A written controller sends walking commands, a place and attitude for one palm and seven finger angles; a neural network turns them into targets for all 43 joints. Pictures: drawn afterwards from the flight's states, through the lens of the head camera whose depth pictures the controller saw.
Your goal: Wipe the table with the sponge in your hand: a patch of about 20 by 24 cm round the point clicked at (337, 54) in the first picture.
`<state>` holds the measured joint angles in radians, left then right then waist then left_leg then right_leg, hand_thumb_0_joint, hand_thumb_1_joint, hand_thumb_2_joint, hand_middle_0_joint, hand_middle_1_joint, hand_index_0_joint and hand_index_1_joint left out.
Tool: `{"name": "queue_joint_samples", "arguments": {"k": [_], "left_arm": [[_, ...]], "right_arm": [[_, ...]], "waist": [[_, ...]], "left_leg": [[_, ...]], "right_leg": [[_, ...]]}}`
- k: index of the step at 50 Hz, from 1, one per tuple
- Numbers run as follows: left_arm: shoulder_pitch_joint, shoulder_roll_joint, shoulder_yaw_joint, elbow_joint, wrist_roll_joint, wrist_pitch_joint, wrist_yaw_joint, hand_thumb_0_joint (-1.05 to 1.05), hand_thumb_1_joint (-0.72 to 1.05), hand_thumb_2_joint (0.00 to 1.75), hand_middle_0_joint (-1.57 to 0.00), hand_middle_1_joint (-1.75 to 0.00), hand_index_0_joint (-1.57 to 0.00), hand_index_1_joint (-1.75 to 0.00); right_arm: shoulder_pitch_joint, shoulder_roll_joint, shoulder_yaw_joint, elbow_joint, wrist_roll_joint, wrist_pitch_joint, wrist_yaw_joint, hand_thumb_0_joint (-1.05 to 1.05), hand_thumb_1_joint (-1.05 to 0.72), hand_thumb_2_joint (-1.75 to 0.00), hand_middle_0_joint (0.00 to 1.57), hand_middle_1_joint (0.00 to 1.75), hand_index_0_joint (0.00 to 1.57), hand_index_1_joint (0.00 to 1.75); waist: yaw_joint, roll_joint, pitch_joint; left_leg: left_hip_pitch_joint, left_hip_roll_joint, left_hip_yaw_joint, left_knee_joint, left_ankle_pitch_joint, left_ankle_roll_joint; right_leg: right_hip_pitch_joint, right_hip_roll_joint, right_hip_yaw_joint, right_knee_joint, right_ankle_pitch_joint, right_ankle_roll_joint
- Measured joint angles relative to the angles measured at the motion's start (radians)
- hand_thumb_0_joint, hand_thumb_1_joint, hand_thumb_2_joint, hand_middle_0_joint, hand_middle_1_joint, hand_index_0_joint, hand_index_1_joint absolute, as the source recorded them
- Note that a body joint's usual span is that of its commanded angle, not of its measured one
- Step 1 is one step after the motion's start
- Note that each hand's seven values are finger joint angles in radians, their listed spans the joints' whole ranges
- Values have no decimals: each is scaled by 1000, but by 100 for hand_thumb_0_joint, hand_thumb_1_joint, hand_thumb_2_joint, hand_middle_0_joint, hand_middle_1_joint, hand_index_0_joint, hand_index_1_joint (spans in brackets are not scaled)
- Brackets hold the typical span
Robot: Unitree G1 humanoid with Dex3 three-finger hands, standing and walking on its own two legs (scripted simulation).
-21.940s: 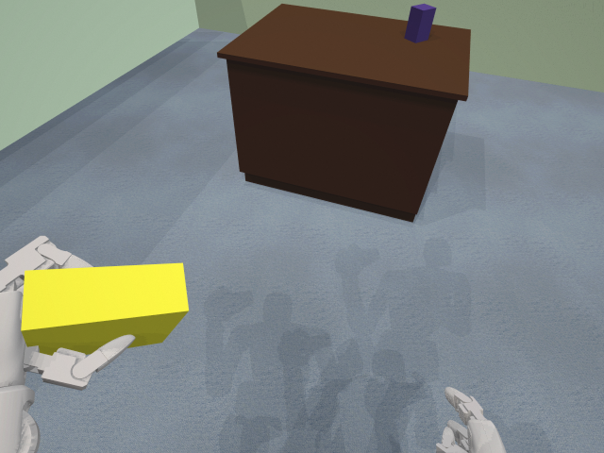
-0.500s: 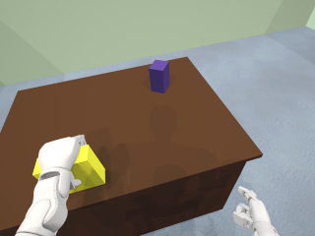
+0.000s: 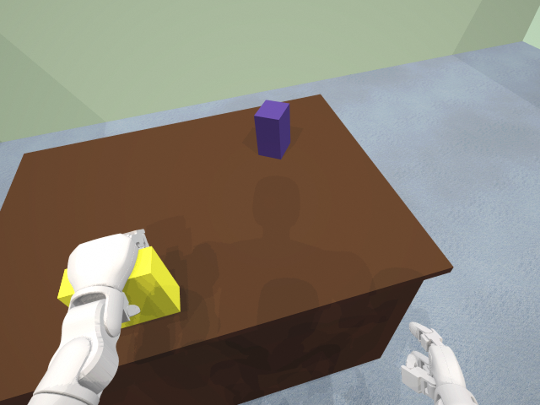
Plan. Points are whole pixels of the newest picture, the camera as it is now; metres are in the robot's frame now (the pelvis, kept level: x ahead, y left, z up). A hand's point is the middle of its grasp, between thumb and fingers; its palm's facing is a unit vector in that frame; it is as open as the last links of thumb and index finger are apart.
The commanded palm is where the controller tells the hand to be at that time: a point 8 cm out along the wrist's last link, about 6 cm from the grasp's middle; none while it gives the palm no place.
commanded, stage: move the sponge above the wiping area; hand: left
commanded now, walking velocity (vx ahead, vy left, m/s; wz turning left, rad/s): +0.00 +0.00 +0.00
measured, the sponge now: (132, 298) +0.25 +0.28 -0.01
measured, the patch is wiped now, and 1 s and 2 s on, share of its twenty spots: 0.00 0.00 0.00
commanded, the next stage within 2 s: lower the sponge onto the table in 0.84 s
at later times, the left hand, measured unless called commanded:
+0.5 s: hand (129, 276) +0.26 +0.27 +0.05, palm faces -0.01 -0.09 -1.00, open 9.5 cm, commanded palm +0.23 +0.27 +0.11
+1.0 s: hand (119, 282) +0.25 +0.28 +0.05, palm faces -0.02 -0.10 -1.00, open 9.5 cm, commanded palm +0.23 +0.28 +0.11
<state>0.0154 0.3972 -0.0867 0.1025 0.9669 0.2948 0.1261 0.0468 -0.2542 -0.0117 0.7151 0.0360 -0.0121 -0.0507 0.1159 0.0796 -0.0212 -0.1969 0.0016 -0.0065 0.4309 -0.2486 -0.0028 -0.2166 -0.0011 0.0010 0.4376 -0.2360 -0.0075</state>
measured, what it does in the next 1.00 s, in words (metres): stands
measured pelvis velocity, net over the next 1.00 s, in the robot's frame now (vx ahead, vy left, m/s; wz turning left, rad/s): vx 0.00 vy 0.00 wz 0.00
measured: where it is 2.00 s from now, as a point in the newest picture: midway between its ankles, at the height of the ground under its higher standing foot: outside the picture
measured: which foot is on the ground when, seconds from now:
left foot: down 0.00-1.00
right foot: down 0.00-1.00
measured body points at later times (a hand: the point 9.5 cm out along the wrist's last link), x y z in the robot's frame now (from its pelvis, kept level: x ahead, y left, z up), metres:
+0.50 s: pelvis +0.00 +0.00 +0.00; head +0.00 -0.04 +0.45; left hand +0.26 +0.27 +0.10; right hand +0.23 -0.21 -0.10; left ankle -0.01 +0.12 -0.74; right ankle +0.00 -0.12 -0.74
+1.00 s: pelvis +0.00 +0.00 +0.00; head +0.00 -0.04 +0.45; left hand +0.25 +0.28 +0.10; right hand +0.23 -0.22 -0.09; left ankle -0.01 +0.12 -0.74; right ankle +0.00 -0.12 -0.74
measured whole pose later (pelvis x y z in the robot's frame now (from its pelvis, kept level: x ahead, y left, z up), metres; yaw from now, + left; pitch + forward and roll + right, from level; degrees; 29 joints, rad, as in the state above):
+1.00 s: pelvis +0.00 +0.00 +0.00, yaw +0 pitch +0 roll +0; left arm 0.02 0.40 -0.08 0.11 0.95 0.30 0.11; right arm 0.04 -0.26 -0.02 0.72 0.04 -0.01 -0.06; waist 0.12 0.08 -0.02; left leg -0.19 0.00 -0.01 0.43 -0.25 0.00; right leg -0.21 0.00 0.00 0.43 -0.23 -0.01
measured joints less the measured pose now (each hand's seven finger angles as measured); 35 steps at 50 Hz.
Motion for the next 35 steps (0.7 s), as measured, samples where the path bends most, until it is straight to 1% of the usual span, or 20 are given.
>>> {"name": "queue_joint_samples", "arguments": {"k": [3, 7, 10, 12, 17, 19, 23, 29, 32, 35], "left_arm": [[4, -11, -6, 10, -5, 30, 5, 0, -44, 102, -79, -139, -80, -138], [-1, -14, -22, 33, -6, 60, -6, 0, -44, 102, -79, -139, -80, -138], [-11, -12, -29, 51, -4, 51, -13, 0, -44, 102, -79, -139, -80, -138], [-15, -8, -30, 51, 1, 35, -12, 0, -44, 102, -79, -139, -80, -138], [-34, -6, -39, 44, 11, 9, 6, 0, -44, 102, -79, -139, -80, -138], [-45, -10, -41, 46, 12, 12, 12, 0, -44, 102, -79, -139, -80, -138], [-53, -22, -42, 48, 3, 42, 16, 0, -44, 102, -79, -139, -80, -138], [-50, -16, -30, 68, -6, 84, -12, 0, -44, 102, -79, -139, -80, -138], [-39, -7, -24, 63, -9, 77, -26, 0, -44, 102, -79, -139, -80, -138], [-26, 6, -12, 58, -11, 50, -35, 0, -44, 102, -79, -139, -80, -138]], "right_arm": [[-2, -1, 3, 4, 5, 9, 4, 2, -91, -90, 20, 30, 20, 30], [-4, -2, 7, 2, 8, 16, 1, 2, -91, -90, 20, 30, 20, 30], [-6, -2, 8, 4, 5, 14, -5, 2, -91, -90, 20, 30, 20, 30], [-5, 0, 6, 3, 3, 8, -9, 2, -91, -90, 20, 30, 20, 30], [-4, 2, 2, 5, 1, -3, -12, 2, -91, -90, 20, 30, 20, 30], [-8, 3, 3, 8, 2, -2, -9, 2, -91, -90, 20, 30, 20, 30], [-12, 6, 8, 9, 8, 7, -4, 2, -91, -90, 20, 30, 20, 30], [-18, 3, 19, 1, 13, 26, -2, 2, -91, -90, 20, 30, 20, 30], [-13, -3, 17, -5, 12, 24, -6, 2, -91, -90, 20, 30, 20, 30], [-11, -9, 13, -4, 9, 19, -12, 2, -91, -90, 20, 30, 20, 30]], "waist": [[-2, 1, -4], [-3, -1, 0], [0, -5, 6], [2, -7, 8], [4, -4, 8], [4, -1, 5], [-1, 5, -5], [-8, 1, -1], [-7, 0, 5], [-3, -1, 10]], "left_leg": [[-1, -2, 1, -1, 0, 2], [-3, -4, -2, 1, 1, 3], [-5, -4, -5, 5, 1, 2], [-7, -4, -7, 9, -1, 2], [-8, -3, -11, 15, -2, 0], [-7, -3, -11, 13, -1, -1], [-2, -2, -7, 3, 3, -2], [9, 1, -5, -6, 7, -5], [10, 3, -8, -3, 5, -6], [10, 6, -10, 1, 2, -7]], "right_leg": [[-3, -2, 1, 2, -2, 2], [-4, -4, -1, 7, -4, 2], [-5, -4, -4, 10, -4, 1], [-5, -4, -7, 12, -5, 0], [-3, -2, -11, 12, -5, -1], [-3, -2, -10, 13, -5, -2], [-2, -2, -6, 9, -3, -2], [3, 2, -4, 9, -3, -6], [7, 4, -7, 8, -3, -8], [11, 7, -9, 6, -3, -9]]}}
